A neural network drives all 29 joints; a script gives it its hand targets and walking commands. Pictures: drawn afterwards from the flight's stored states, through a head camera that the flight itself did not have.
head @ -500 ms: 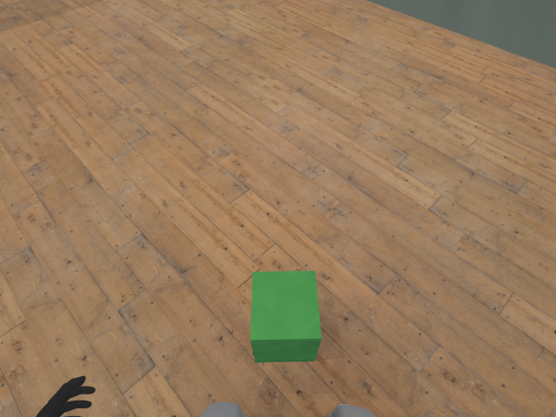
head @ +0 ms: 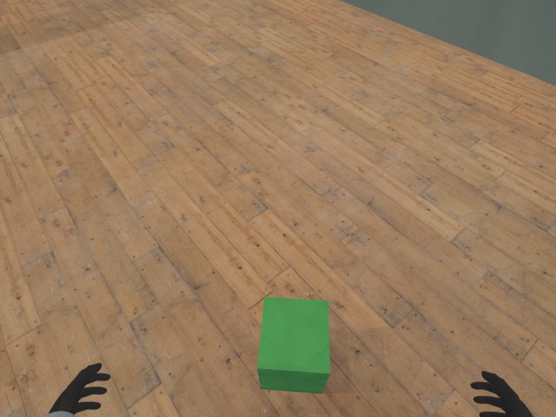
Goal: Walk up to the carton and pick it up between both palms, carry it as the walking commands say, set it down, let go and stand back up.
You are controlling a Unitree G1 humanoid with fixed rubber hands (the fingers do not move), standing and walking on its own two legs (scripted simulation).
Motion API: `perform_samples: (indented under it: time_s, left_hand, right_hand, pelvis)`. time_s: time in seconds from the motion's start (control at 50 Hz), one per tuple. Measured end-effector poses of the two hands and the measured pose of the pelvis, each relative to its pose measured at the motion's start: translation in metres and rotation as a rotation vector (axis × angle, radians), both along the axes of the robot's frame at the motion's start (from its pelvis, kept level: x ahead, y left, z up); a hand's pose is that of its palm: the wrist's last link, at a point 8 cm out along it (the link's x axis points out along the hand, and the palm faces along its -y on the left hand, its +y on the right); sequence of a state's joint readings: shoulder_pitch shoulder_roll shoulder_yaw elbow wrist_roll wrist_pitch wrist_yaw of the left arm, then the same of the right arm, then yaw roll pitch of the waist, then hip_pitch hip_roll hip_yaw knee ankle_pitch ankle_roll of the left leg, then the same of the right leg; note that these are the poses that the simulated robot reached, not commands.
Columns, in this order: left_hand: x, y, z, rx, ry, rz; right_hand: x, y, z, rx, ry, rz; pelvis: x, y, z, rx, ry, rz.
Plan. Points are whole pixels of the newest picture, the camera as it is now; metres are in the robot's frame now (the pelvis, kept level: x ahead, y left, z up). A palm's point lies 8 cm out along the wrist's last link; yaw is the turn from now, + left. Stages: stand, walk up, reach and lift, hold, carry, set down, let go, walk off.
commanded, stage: walk up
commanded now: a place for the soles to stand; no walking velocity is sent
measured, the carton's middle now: (293, 346) +0.42 -0.01 -0.65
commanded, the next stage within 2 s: reach and lift in 0.90 s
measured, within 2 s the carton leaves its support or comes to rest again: neither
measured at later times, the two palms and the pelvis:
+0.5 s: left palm out of the picture +0.09 +0.35 -0.09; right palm out of the picture +0.10 -0.31 -0.09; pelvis -0.01 +0.02 +0.00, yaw +1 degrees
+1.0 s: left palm out of the picture +0.13 +0.33 -0.08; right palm out of the picture +0.14 -0.30 -0.09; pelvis -0.02 +0.01 -0.01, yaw +0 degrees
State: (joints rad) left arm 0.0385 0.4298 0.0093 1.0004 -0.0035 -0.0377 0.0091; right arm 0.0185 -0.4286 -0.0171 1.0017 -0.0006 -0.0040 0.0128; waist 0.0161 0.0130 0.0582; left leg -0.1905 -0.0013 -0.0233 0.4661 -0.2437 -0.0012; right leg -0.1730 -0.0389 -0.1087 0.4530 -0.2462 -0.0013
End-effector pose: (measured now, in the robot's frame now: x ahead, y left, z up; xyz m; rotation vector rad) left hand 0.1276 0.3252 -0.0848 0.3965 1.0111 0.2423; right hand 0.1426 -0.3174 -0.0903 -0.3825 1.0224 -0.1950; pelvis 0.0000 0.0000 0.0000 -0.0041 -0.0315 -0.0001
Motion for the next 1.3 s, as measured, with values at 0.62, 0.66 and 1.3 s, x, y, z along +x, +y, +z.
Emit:
perform_samples:
  time_s: [0.62,0.66,1.3]
  left_hand:
    - [-0.05,0.027,-0.008,0.017,0.109,0.042]
    - [-0.051,0.027,-0.008,0.016,0.109,0.044]
    - [0.061,-0.033,-0.024,-0.107,-0.048,0.005]
  right_hand:
    - [-0.037,0.015,-0.005,0.012,0.087,-0.008]
    - [-0.036,0.016,-0.005,0.013,0.084,-0.004]
    - [0.043,0.028,-0.017,0.081,-0.068,-0.032]
  pelvis:
    - [-0.016,0.016,0.002,-0.001,0.007,0.013]
    - [-0.016,0.016,0.002,-0.002,0.008,0.014]
    - [-0.004,-0.008,-0.03,0.01,0.111,-0.032]
